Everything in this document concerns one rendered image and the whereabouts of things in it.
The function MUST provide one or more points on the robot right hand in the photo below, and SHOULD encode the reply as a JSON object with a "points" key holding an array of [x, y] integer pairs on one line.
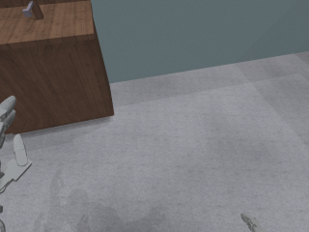
{"points": [[253, 224]]}

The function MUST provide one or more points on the counter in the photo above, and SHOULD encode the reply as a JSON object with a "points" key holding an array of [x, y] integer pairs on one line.
{"points": [[51, 62]]}

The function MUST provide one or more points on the tap lever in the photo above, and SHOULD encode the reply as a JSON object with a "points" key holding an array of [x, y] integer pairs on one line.
{"points": [[27, 12]]}

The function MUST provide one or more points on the robot left hand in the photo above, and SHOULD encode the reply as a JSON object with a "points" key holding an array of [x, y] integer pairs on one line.
{"points": [[18, 166]]}

